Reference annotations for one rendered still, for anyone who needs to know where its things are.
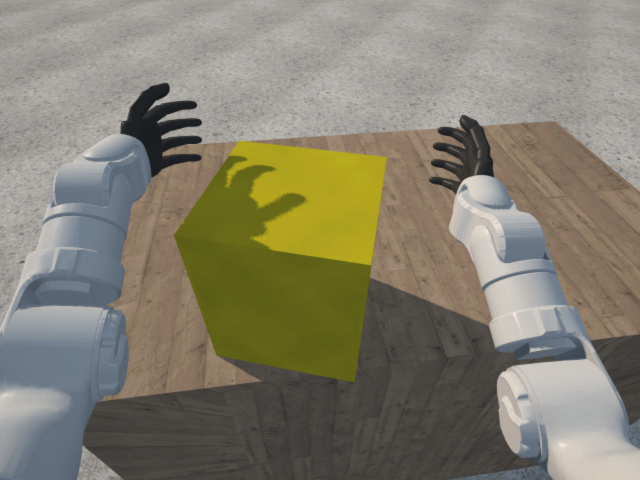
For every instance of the left robot forearm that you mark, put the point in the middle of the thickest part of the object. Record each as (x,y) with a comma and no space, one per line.
(78,256)

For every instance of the robot left upper arm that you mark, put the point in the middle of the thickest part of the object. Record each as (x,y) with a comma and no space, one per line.
(56,362)

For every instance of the right robot hand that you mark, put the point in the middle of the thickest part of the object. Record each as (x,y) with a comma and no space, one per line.
(476,157)

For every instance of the left robot hand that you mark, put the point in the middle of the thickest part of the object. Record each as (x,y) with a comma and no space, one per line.
(142,125)

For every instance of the carton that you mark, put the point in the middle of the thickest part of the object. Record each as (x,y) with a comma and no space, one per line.
(279,249)

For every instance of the robot right upper arm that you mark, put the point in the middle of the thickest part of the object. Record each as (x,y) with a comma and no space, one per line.
(566,416)

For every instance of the pedestal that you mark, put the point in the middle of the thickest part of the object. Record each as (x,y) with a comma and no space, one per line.
(424,405)

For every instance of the right robot forearm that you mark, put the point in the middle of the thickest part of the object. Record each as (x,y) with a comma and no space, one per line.
(530,314)

